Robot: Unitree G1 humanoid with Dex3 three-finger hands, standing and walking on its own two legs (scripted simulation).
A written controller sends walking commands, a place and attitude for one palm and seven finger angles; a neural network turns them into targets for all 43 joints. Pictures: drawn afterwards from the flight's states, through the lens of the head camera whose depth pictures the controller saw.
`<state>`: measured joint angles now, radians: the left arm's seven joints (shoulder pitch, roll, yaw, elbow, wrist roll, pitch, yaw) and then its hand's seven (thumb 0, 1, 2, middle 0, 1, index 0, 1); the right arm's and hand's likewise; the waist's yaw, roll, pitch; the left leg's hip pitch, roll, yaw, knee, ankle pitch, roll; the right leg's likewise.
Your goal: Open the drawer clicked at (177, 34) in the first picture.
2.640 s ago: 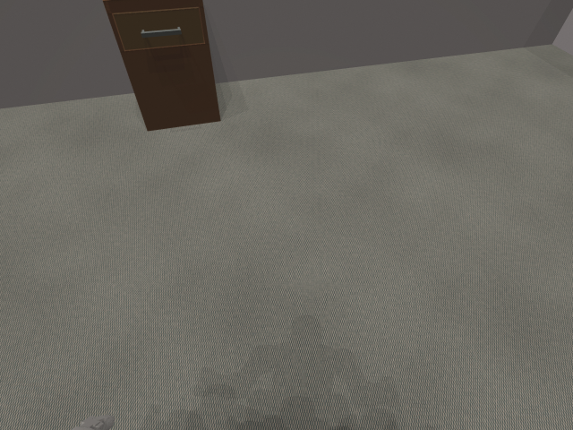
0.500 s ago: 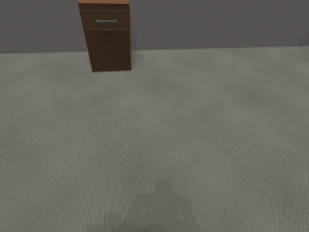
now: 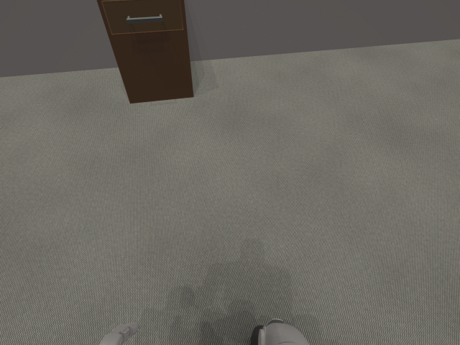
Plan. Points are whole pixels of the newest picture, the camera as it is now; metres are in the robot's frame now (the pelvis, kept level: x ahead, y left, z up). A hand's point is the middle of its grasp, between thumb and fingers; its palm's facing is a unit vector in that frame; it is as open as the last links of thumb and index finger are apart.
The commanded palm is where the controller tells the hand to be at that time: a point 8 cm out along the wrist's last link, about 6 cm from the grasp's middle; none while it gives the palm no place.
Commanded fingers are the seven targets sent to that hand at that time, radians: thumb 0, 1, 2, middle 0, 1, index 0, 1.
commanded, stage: walk to a spot facing it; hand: left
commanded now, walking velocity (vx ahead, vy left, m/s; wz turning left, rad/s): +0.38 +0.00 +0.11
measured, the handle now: (144, 18) +1.66 +0.43 -0.20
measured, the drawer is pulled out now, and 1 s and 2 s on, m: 0.00 0.00 0.00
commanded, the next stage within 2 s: take the last steps up to it in 1.72 s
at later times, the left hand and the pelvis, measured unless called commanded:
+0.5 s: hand out of the picture +0.14 +0.20 -0.18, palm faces +0.18 -0.97 -0.14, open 7.3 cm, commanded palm none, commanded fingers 0.00 0.90 0.90 -0.20 -0.30 -0.20 -0.30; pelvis +0.24 +0.04 +0.00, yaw +4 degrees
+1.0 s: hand (150, 170) +0.58 +0.22 -0.16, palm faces -0.03 -0.98 -0.20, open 7.4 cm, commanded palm none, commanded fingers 0.00 0.90 0.90 -0.20 -0.30 -0.20 -0.30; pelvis +0.47 +0.04 +0.00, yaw +2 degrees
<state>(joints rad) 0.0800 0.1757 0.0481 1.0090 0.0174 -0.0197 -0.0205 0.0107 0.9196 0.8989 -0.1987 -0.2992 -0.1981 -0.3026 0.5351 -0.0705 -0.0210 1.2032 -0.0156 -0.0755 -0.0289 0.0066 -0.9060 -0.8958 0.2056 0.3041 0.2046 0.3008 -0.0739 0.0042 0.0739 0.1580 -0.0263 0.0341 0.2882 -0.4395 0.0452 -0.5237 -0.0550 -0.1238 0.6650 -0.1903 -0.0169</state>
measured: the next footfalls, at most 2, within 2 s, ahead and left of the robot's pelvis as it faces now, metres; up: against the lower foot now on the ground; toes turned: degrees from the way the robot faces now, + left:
right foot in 0.04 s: +0.17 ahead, -0.12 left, +0.00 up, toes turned -7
left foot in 0.46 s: +0.34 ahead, +0.14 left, +0.00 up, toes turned +14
